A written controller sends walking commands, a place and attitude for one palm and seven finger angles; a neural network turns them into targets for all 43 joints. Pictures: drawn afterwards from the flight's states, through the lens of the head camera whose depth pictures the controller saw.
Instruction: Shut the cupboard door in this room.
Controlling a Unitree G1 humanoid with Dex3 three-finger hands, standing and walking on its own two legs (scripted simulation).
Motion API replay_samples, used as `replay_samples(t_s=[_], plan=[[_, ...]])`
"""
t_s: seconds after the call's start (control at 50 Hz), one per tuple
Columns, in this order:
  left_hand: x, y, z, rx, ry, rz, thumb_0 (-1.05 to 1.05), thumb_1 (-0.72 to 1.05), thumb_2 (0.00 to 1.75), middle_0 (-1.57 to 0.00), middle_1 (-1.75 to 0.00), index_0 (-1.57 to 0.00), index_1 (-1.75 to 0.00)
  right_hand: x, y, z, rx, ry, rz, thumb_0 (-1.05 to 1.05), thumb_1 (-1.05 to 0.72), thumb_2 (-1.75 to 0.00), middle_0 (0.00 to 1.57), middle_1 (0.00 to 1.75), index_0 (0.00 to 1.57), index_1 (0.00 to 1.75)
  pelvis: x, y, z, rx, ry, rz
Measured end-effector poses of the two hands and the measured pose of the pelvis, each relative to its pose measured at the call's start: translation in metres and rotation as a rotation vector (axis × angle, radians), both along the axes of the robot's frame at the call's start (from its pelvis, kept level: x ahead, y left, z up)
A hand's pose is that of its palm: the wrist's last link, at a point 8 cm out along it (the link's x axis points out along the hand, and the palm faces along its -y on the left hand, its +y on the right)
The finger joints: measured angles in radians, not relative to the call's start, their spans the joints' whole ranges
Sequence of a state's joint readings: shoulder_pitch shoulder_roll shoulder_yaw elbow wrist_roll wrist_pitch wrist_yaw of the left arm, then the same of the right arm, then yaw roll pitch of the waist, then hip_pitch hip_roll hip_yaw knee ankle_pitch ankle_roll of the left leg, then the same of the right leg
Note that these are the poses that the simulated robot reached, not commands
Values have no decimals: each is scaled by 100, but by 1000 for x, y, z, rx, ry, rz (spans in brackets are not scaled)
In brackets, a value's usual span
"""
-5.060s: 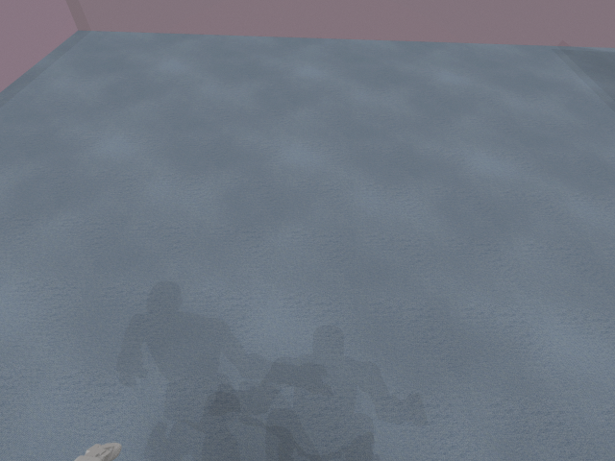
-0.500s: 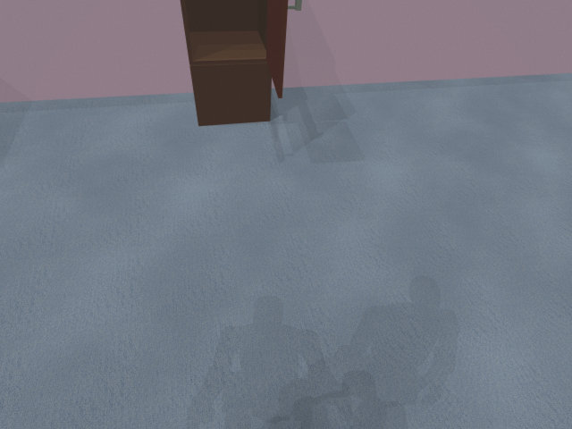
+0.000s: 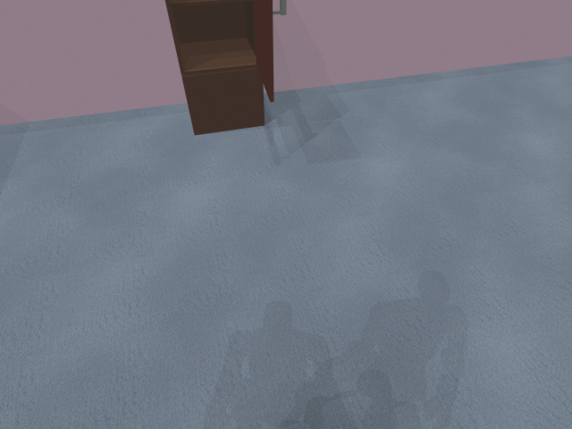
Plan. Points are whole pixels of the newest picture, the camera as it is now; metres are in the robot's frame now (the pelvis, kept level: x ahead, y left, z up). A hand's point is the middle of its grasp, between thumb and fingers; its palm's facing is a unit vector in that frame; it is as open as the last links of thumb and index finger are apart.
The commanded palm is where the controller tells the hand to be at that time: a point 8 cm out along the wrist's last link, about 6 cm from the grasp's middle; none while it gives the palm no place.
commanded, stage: turn or walk to find it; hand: left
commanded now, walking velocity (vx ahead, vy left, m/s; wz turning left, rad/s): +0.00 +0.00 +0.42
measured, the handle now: out of the picture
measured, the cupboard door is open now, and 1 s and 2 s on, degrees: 88 88 88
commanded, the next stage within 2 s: stand and wait in 0.06 s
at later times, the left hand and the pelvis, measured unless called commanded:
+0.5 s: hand out of the picture +0.01 +0.16 -0.18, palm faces +0.11 -0.97 -0.19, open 7.3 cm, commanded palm none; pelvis +0.01 -0.02 -0.01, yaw +3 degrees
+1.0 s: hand out of the picture +0.07 +0.18 -0.15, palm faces +0.23 -0.92 -0.31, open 7.4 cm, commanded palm none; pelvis +0.01 -0.05 -0.01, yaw +13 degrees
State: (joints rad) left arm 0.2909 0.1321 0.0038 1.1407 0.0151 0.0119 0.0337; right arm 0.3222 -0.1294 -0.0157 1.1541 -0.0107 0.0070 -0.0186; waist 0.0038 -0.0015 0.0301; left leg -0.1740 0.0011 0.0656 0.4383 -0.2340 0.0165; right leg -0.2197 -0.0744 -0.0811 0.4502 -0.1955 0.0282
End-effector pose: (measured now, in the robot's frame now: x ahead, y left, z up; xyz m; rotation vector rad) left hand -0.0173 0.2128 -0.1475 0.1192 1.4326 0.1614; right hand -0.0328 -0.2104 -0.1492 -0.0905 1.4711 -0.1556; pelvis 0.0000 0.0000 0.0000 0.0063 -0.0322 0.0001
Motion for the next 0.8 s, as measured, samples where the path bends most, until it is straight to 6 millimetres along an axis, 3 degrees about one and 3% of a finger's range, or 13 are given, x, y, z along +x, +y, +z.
replay_samples(t_s=[0.14,0.36,0.52,0.7,0.8], plan=[[12,3,-1,30,-46,36,1,91,90,-20,-30,-20,-30,-4,-2,-6,16,39,21,0,-91,-90,20,30,20,30,-2,-5,-6,-2,24,37],[20,-4,-2,25,-61,41,1,91,90,-20,-30,-20,-30,45,-19,-3,-20,-78,65,1,-92,-90,20,30,19,30,6,-12,-5,-5,21,39],[17,-8,-4,18,-54,73,1,92,90,-20,-30,-20,-30,68,-31,-1,-38,-102,106,0,-92,-90,20,30,19,30,9,-16,-6,-10,25,67],[22,17,-16,29,-72,117,1,91,90,-21,-30,-20,-30,89,-29,0,-72,-114,159,0,-91,-90,20,30,19,30,8,-6,-15,-21,41,114],[43,30,-1,84,-129,130,1,91,90,-20,-30,-20,-30,100,-30,4,-64,-129,198,0,-91,-90,20,30,20,30,7,-13,-9,-24,62,172]])
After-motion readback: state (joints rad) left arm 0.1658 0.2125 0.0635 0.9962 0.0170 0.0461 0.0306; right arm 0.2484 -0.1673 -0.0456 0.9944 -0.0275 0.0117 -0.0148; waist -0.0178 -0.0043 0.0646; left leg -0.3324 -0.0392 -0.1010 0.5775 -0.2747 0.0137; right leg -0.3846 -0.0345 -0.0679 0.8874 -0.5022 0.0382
